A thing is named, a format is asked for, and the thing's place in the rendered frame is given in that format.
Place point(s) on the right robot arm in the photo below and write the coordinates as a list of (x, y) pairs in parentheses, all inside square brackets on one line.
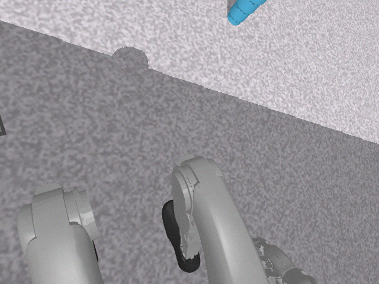
[(297, 276)]

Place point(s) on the right robot foot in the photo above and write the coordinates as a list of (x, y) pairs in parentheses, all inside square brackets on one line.
[(172, 232)]

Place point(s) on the right robot hand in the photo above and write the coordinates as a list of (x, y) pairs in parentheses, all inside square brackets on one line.
[(276, 262)]

